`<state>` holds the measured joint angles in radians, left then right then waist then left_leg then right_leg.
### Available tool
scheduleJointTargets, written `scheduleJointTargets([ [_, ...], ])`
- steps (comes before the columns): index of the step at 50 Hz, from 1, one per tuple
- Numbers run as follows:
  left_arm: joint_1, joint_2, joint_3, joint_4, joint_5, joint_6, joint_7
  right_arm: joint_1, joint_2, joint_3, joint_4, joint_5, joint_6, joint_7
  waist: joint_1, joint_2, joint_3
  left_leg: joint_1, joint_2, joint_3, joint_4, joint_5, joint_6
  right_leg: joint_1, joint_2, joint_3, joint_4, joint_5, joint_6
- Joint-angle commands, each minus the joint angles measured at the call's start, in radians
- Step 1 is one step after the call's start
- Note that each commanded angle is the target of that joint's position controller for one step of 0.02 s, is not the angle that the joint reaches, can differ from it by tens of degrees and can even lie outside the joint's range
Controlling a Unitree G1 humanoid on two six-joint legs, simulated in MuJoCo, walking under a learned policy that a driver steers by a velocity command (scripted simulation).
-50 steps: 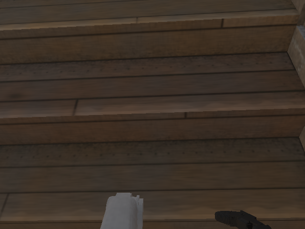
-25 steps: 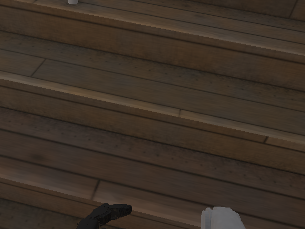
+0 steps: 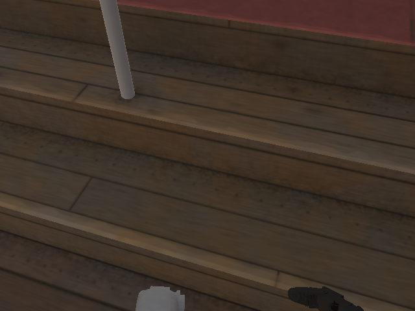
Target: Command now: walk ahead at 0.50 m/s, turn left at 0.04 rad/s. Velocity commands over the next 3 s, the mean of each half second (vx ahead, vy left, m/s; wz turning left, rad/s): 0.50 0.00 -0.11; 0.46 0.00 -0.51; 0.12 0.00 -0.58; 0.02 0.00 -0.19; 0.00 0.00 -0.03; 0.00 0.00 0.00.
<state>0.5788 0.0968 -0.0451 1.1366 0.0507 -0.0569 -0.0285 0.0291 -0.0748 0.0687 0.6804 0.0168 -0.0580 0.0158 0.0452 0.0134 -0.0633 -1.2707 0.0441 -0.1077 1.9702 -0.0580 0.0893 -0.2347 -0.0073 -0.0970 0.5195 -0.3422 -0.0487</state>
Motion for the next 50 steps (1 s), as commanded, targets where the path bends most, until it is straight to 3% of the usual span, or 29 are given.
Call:
scheduleJointTargets([
  [1, 0.051, 0.101, 0.012, -0.050, -0.012, -0.023, 0.040, -0.074, 0.056, 0.036, -0.094, -0.010, 0.013, -0.007, 0.011, -0.095, 0.096, -0.184, 0.082, 0.128, 0.156, -0.026, -0.065, 0.032, -0.228, 0.264, -0.257, 0.122, -0.160],
  [4, 0.181, 0.080, 0.017, -0.038, -0.047, 0.028, 0.083, -0.317, 0.081, 0.078, -0.246, 0.001, -0.027, 0.030, 0.080, -0.078, 0.139, -0.443, 0.164, 0.106, -0.053, -0.108, -0.076, 0.287, -0.264, 0.319, -0.304, 0.101, -0.103],
  [6, 0.228, 0.084, 0.024, -0.059, -0.046, 0.031, 0.089, -0.432, 0.056, 0.087, -0.303, -0.017, -0.046, 0.052, 0.133, -0.044, 0.087, -0.179, 0.167, 0.251, -0.347, -0.032, -0.097, 0.203, -0.290, 0.297, -0.473, 0.206, -0.157],
  [7, 0.243, 0.077, 0.035, -0.044, -0.073, 0.037, 0.095, -0.526, 0.104, 0.105, -0.343, -0.009, -0.045, 0.056, 0.136, -0.076, 0.117, 0.006, 0.175, 0.228, -0.492, -0.166, -0.085, 0.129, -0.311, 0.280, -0.542, 0.329, -0.160],
  [8, 0.179, 0.078, 0.022, -0.050, -0.086, 0.032, 0.085, -0.466, 0.060, 0.084, -0.333, 0.021, -0.042, 0.070, 0.064, -0.100, 0.108, 0.341, 0.105, 0.358, -0.735, -0.201, -0.055, 0.027, -0.242, 0.168, -0.584, 0.515, -0.154],
  [10, 0.185, 0.205, 0.034, -0.021, -0.038, -0.011, 0.041, -0.179, -0.069, 0.005, -0.238, 0.024, -0.053, 0.048, -0.089, -0.330, -0.152, 0.781, -0.073, 0.388, -0.707, -0.305, 0.043, 0.201, -0.265, 0.074, -0.292, 1.721, -0.151],
  [11, 0.086, 0.324, 0.069, -0.046, -0.033, -0.009, 0.039, -0.001, -0.160, -0.036, -0.184, 0.008, -0.048, 0.035, -0.223, -0.415, -0.220, 0.851, -0.062, 0.283, -0.879, -0.321, 0.086, 0.323, -0.256, 0.069, -0.109, 1.864, -0.112],
  [12, 0.004, 0.349, 0.091, -0.082, -0.029, -0.017, 0.052, 0.210, -0.251, -0.076, -0.098, -0.019, -0.036, 0.022, -0.304, -0.389, -0.306, 1.127, 0.015, 0.017, -0.975, -0.238, 0.128, 0.156, -0.237, 0.135, 0.124, 1.755, -0.082],
  [13, 0.084, 0.160, 0.054, -0.104, -0.030, -0.056, 0.040, 0.388, -0.369, -0.132, -0.013, -0.049, -0.013, 0.012, -0.280, 0.072, -0.478, 1.543, 0.274, -0.548, -1.331, -0.430, 0.273, -0.291, -0.065, 0.170, 0.553, 1.200, -0.037],
  [14, 0.031, 0.119, 0.068, -0.055, -0.036, -0.100, 0.009, 0.455, -0.379, -0.137, 0.018, -0.080, 0.016, -0.015, -0.297, 0.177, -0.588, 1.515, 0.423, -0.961, -1.704, -0.470, 0.304, -0.360, 0.084, 0.320, 1.097, 0.295, -0.010],
  [16, -0.235, 0.028, 0.069, -0.239, -0.086, -0.097, -0.018, 0.286, -0.194, -0.082, 0.147, -0.022, 0.019, 0.003, -0.150, 0.064, -0.209, 1.123, 0.414, -0.647, -1.670, -0.525, 0.129, -0.602, 0.018, 0.333, 1.536, 0.279, -0.042],
  [17, -0.347, 0.005, 0.058, -0.316, -0.084, -0.073, -0.007, 0.222, -0.076, -0.054, 0.214, -0.027, 0.010, 0.014, -0.085, 0.016, -0.030, 0.932, 0.372, -0.403, -1.601, -0.447, 0.072, -0.699, 0.005, 0.291, 1.613, 0.303, -0.080],
  [18, -0.337, 0.006, 0.051, -0.352, -0.080, -0.049, -0.002, 0.196, 0.018, -0.032, 0.250, -0.047, -0.008, 0.019, -0.026, -0.008, 0.025, 0.880, 0.306, -0.211, -1.564, -0.306, 0.000, -0.732, -0.008, 0.315, 1.634, 0.330, -0.132],
  [20, -0.254, -0.047, 0.020, -0.354, -0.101, -0.022, -0.015, 0.191, 0.049, -0.035, 0.291, -0.059, -0.004, 0.029, 0.050, 0.018, 0.065, 0.890, 0.223, 0.049, -1.552, -0.137, -0.072, -0.843, 0.004, 0.324, 1.652, 0.359, -0.176],
  [22, -0.225, -0.039, 0.008, -0.343, -0.107, 0.006, -0.013, 0.136, 0.042, -0.028, 0.277, -0.080, 0.013, 0.024, 0.099, 0.028, 0.109, 0.791, 0.188, 0.216, -1.590, -0.089, -0.080, -0.887, 0.009, 0.309, 1.562, 0.388, -0.135],
  [24, -0.250, -0.044, -0.006, -0.358, -0.091, 0.034, 0.001, 0.167, -0.043, -0.027, 0.290, -0.098, 0.020, 0.017, 0.101, 0.084, 0.122, 0.789, 0.199, 0.271, -1.639, -0.051, -0.047, -1.010, 0.036, 0.232, 1.784, 0.372, -0.086],
  [29, -0.562, 0.029, -0.022, -0.509, -0.047, 0.048, 0.028, 0.302, -0.090, -0.013, 0.300, -0.071, 0.011, -0.006, 0.002, 0.046, 0.165, 0.817, 0.175, 0.346, -1.742, -0.094, -0.037, -1.065, -0.003, 0.102, 1.497, 0.408, -0.046],
  [32, -0.695, 0.008, -0.042, -0.581, -0.060, 0.061, 0.010, 0.492, -0.205, -0.056, 0.338, -0.039, -0.001, -0.068, -0.072, 0.077, 0.120, 1.086, 0.239, 0.315, -1.859, -0.013, -0.017, -1.096, -0.110, -0.002, 1.309, 0.275, -0.030],
  [35, -0.731, -0.020, -0.046, -0.591, -0.068, 0.055, -0.027, 0.431, -0.271, -0.077, 0.312, 0.002, 0.024, -0.091, -0.032, 0.043, 0.027, 1.219, 0.258, 0.420, -1.808, 0.821, -0.008, -0.774, -0.071, -0.137, 1.011, 0.088, -0.111],
  [36, -0.723, 0.021, -0.025, -0.607, -0.067, 0.043, -0.023, 0.442, -0.312, -0.083, 0.309, 0.008, 0.020, -0.098, -0.002, 0.106, -0.012, 1.206, 0.268, 0.424, -1.733, 1.390, 0.012, -0.598, 0.008, -0.203, 0.929, -0.026, -0.133],
  [38, -0.506, 0.159, 0.043, -0.565, -0.044, 0.044, -0.023, 0.373, -0.388, -0.111, 0.247, 0.015, 0.020, -0.097, 0.085, 0.276, -0.140, 1.406, 0.309, 0.352, -1.427, 1.833, 0.062, -0.406, 0.125, -0.158, 0.643, -0.225, -0.181],
  [39, -0.377, 0.235, 0.081, -0.538, -0.032, 0.049, -0.030, 0.325, -0.411, -0.127, 0.207, 0.020, 0.008, -0.096, 0.143, 0.282, -0.205, 1.330, 0.288, 0.318, -1.194, 1.691, 0.063, -0.207, 0.125, 0.028, 0.457, -0.193, -0.214],
  [40, -0.255, 0.364, 0.124, -0.515, -0.026, 0.058, -0.021, 0.308, -0.312, -0.107, 0.127, -0.006, -0.031, -0.065, 0.136, -0.058, -0.308, 0.904, 0.143, 0.268, -0.858, 0.964, -0.002, 0.143, -0.078, 0.536, 0.204, -0.192, -0.339],
  [41, -0.233, 0.388, 0.135, -0.476, -0.014, 0.067, 0.010, 0.208, -0.244, -0.106, 0.108, -0.036, -0.069, -0.023, 0.108, -0.255, -0.341, 0.601, -0.100, 0.077, -0.440, -0.044, -0.046, 0.254, -0.199, 1.082, -0.232, -0.459, -0.394],
  [42, -0.174, 0.300, 0.100, -0.424, 0.002, 0.048, 0.023, 0.176, -0.184, -0.107, 0.068, -0.018, -0.092, 0.021, 0.059, -0.231, -0.268, 0.467, -0.075, -0.097, -0.168, -0.062, -0.006, 0.192, -0.235, 1.123, -0.313, -0.495, -0.277],
  [44, -0.242, 0.099, 0.047, -0.367, -0.019, 0.023, -0.005, 0.054, -0.125, -0.084, -0.027, -0.040, -0.079, 0.033, -0.040, -0.001, 0.036, 0.346, -0.029, -0.049, -0.005, -0.023, 0.043, -0.152, -0.170, 0.791, -0.187, -0.237, -0.142],
  [45, -0.256, 0.080, 0.041, -0.326, -0.029, 0.024, -0.012, 0.080, -0.074, -0.063, -0.037, -0.058, -0.076, 0.034, -0.074, 0.000, 0.045, 0.275, -0.025, -0.013, 0.172, -0.014, 0.050, -0.165, -0.124, 0.687, -0.133, -0.053, -0.103],
  [47, -0.311, 0.078, 0.044, -0.326, -0.040, 0.021, -0.021, 0.209, -0.017, -0.029, -0.030, -0.044, -0.073, 0.023, -0.136, -0.009, 0.050, 0.181, -0.008, -0.012, 0.236, -0.029, 0.055, -0.147, -0.068, 0.441, -0.053, 0.274, -0.056],
  [50, -0.300, 0.096, 0.051, -0.325, -0.028, 0.014, -0.019, 0.136, -0.053, -0.020, -0.057, -0.035, -0.065, -0.001, -0.146, 0.023, 0.084, 0.140, 0.022, 0.077, 0.012, -0.043, 0.017, -0.236, -0.012, 0.298, -0.052, 0.402, 0.014],
])
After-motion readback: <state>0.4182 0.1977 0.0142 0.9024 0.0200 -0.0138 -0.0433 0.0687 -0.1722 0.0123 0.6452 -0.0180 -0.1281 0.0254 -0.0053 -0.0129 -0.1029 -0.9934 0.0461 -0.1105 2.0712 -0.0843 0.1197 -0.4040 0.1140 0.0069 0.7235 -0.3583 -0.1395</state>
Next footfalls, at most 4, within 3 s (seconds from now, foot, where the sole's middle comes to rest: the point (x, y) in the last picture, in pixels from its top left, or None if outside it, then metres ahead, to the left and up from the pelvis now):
0.22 left None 0.36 0.17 -0.61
0.76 right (252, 236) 0.61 -0.05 -0.44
1.28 left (251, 109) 0.94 -0.05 -0.28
1.82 right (337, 174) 0.68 -0.24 -0.26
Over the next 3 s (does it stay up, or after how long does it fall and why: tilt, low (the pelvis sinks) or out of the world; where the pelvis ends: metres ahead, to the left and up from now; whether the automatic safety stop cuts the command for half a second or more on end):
stays up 0.73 -0.17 0.35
